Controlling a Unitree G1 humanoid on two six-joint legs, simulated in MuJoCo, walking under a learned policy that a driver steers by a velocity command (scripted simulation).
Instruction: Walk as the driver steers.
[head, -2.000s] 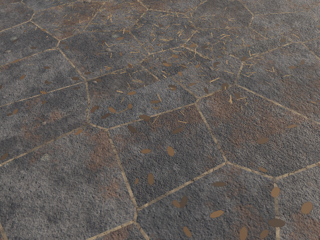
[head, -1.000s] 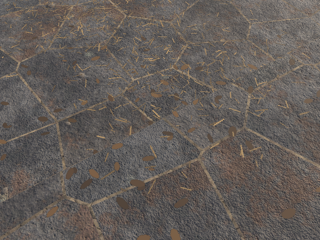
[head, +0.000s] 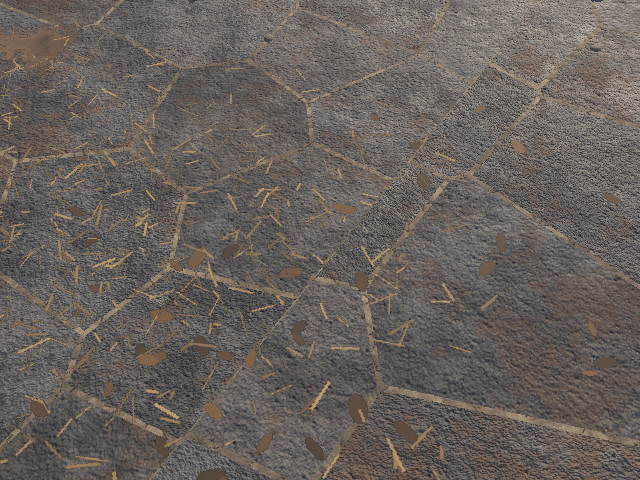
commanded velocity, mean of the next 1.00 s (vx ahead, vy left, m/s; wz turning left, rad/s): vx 0.03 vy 0.00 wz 0.53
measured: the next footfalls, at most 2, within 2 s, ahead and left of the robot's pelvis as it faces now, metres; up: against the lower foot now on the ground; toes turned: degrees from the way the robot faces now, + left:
left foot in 0.24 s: +0.08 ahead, +0.15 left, +0.00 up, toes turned +12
right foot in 0.78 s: +0.21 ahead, -0.06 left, +0.00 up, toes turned +26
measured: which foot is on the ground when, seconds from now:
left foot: up 0.00-0.22, down 0.24-0.80, up 0.82-1.00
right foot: down 0.00-0.24, up 0.26-0.76, down 0.78-1.00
